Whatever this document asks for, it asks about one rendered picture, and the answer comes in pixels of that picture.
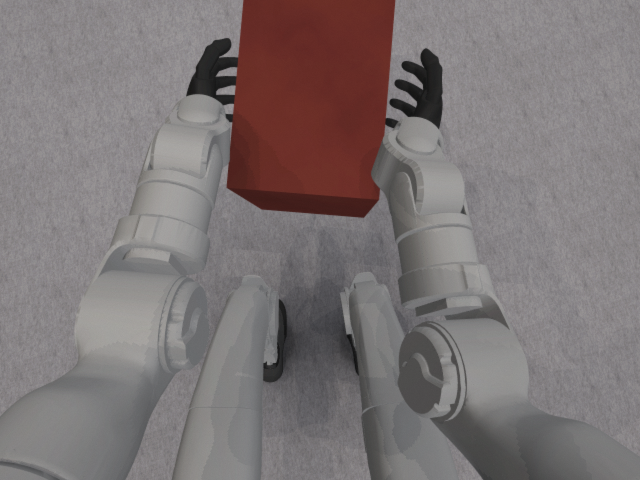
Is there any right robot upper arm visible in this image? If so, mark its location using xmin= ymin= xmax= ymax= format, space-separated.
xmin=398 ymin=318 xmax=640 ymax=480

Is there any right robot foot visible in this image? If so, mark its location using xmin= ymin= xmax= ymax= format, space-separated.
xmin=347 ymin=334 xmax=359 ymax=376

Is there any robot left forearm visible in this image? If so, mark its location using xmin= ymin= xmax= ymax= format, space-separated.
xmin=74 ymin=94 xmax=230 ymax=351

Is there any robot right forearm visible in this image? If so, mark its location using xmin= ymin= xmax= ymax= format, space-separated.
xmin=371 ymin=117 xmax=529 ymax=372

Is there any robot left shin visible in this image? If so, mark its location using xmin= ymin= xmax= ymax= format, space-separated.
xmin=225 ymin=275 xmax=278 ymax=363

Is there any left robot hand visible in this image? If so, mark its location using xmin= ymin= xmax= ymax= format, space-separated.
xmin=186 ymin=38 xmax=238 ymax=122

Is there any carton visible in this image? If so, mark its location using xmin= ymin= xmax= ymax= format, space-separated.
xmin=226 ymin=0 xmax=395 ymax=218

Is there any right robot hand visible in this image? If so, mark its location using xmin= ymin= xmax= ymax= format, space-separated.
xmin=385 ymin=48 xmax=443 ymax=129

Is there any left robot upper arm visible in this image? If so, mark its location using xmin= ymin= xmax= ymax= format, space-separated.
xmin=0 ymin=270 xmax=210 ymax=480

